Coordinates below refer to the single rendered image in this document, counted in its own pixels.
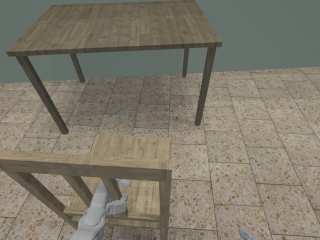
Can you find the table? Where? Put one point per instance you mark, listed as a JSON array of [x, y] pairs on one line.
[[116, 27]]

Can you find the left robot hand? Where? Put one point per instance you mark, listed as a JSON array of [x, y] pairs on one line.
[[101, 198]]

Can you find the chair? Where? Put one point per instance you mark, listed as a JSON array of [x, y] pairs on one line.
[[146, 162]]

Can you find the robot left forearm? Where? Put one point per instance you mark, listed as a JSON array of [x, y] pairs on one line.
[[91, 226]]

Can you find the right robot hand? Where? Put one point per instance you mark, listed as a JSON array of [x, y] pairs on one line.
[[246, 235]]

